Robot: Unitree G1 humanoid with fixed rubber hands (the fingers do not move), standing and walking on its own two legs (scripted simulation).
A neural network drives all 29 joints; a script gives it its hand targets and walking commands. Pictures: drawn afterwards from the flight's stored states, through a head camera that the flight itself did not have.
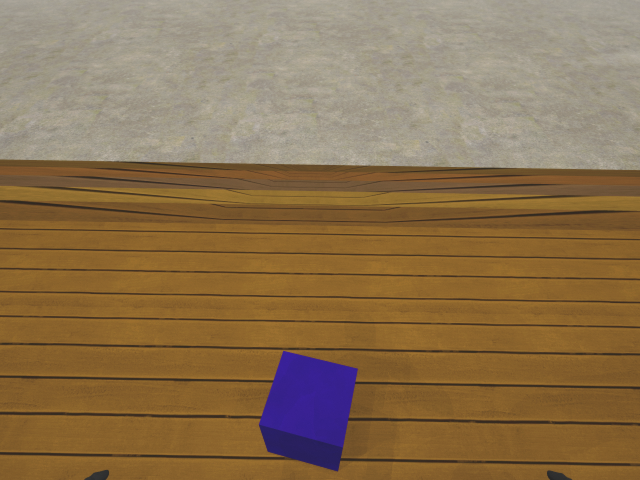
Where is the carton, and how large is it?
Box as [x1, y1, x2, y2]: [259, 351, 357, 470]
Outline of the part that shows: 283,351 259,423 267,450 337,470 357,369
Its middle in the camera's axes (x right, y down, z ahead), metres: -0.02 +0.47 +1.09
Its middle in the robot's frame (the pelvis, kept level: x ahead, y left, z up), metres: +0.43 +0.03 -0.66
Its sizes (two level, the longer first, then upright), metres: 0.210 0.200 0.250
